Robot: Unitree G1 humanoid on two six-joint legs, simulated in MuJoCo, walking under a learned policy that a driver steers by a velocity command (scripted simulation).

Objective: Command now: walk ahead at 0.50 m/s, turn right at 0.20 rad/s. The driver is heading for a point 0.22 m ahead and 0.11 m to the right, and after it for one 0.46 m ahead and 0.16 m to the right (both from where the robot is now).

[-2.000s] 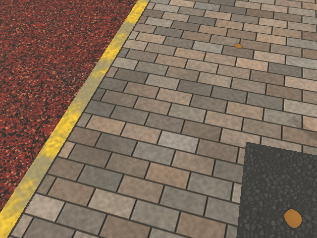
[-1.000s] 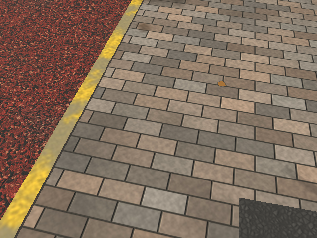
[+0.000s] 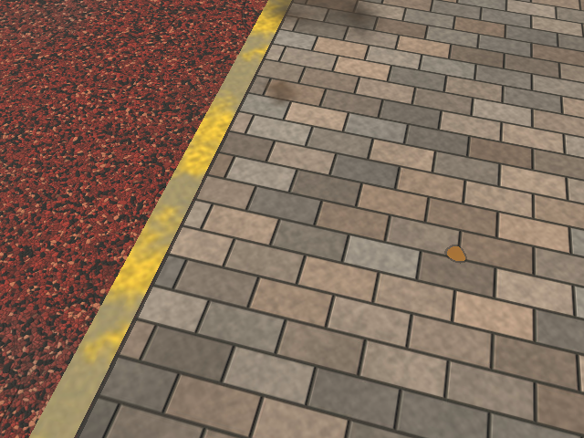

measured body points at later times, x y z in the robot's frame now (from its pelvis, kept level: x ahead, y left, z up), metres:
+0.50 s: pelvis +0.29 -0.04 -0.01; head +0.32 -0.06 +0.44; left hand +0.53 +0.15 -0.11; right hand +0.23 -0.32 -0.15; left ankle +0.11 +0.10 -0.69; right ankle +0.38 -0.15 -0.73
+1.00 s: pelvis +0.44 -0.07 +0.01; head +0.46 -0.07 +0.46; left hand +0.64 +0.13 -0.12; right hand +0.46 -0.36 -0.11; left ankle +0.53 +0.05 -0.72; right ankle +0.38 -0.15 -0.72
